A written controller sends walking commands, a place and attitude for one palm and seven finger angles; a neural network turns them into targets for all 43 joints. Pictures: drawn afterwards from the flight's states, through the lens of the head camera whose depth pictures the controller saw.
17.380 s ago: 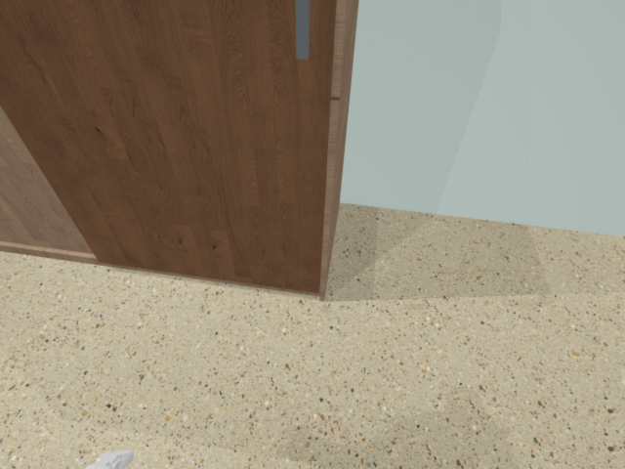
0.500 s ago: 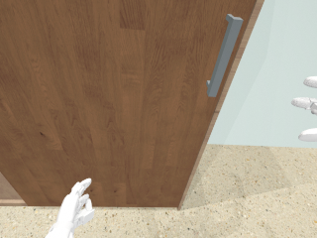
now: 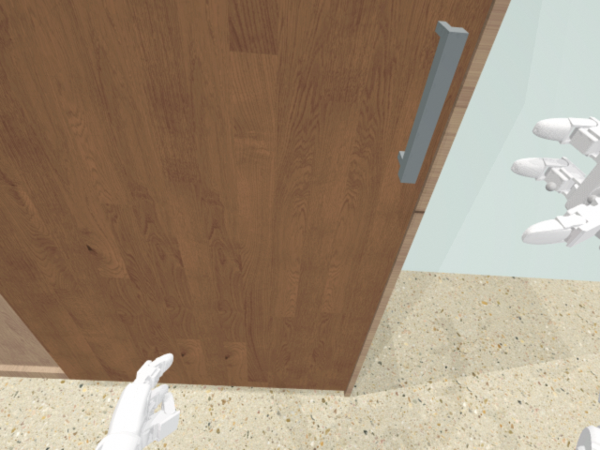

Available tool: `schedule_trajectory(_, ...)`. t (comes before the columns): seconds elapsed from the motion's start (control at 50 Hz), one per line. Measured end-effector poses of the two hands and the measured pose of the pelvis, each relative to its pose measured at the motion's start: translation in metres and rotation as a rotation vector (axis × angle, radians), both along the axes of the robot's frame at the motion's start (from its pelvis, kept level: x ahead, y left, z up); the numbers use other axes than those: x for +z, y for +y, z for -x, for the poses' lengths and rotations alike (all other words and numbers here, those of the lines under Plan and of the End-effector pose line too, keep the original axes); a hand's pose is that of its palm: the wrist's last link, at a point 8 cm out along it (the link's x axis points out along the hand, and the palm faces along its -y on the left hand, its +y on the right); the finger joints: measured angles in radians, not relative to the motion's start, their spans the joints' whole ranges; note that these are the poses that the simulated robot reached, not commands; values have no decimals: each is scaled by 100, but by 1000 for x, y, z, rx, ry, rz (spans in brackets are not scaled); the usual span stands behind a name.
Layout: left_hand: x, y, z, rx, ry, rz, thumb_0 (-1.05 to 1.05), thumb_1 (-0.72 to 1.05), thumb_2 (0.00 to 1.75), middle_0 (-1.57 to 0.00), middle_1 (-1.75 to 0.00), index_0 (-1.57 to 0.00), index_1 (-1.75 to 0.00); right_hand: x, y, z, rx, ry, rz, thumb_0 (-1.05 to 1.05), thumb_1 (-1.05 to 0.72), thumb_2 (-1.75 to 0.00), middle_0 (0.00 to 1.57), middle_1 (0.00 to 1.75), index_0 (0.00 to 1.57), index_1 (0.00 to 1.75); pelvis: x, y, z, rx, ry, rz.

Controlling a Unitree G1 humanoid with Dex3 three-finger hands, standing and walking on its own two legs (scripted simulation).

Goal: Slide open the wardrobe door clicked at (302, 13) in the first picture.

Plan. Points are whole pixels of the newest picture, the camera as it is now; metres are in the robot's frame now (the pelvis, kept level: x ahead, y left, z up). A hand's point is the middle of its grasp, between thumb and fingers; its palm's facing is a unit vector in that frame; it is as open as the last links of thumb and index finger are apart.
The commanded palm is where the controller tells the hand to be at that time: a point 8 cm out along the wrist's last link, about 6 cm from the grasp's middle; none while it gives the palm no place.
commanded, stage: move the hooked fingers beside the handle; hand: right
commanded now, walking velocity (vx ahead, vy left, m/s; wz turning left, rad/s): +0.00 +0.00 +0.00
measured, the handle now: (423, 107) +0.48 -0.14 +0.27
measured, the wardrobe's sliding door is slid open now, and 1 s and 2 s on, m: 0.00 0.00 0.00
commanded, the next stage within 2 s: none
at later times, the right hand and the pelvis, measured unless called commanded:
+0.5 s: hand (513, 150) +0.39 -0.23 +0.27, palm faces +0.05 +1.00 -0.04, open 14.0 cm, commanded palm +0.36 -0.28 +0.27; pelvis +0.00 -0.01 +0.00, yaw +0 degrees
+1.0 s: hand (484, 127) +0.44 -0.21 +0.27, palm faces +0.06 +1.00 -0.02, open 13.9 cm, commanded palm +0.40 -0.26 +0.27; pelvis +0.02 +0.00 +0.00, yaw +2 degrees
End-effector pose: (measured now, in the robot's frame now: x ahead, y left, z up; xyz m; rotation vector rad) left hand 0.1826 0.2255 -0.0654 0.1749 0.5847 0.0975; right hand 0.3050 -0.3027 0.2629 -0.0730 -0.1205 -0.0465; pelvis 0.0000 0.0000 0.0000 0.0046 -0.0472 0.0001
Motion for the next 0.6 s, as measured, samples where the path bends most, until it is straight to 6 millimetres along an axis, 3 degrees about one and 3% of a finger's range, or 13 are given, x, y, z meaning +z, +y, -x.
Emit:
schedule_trajectory(0.24, 0, -7, 3, 18, 12, 19, 1, 90, 90, -20, -30, -20, -30, 5, 7, -29, -13, 45, -16, -1, 50, -30, 31, 120, 31, 120, 2, -6, -1, 7, 13, 1)
schedule_trajectory(0.36, -2, -3, 9, 33, 43, -1, 1, 90, 90, -20, -30, -20, -30, -2, 7, -42, -28, 72, -32, -1, 50, -30, 31, 120, 31, 120, 2, -6, -2, 5, 14, -1)
schedule_trajectory(0.6, -11, 7, 26, 83, 107, -6, 1, 90, 90, -20, -30, -20, -30, 6, 23, -75, -11, 84, -51, -1, 50, -30, 31, 120, 31, 120, 3, -6, -5, 13, 33, 1)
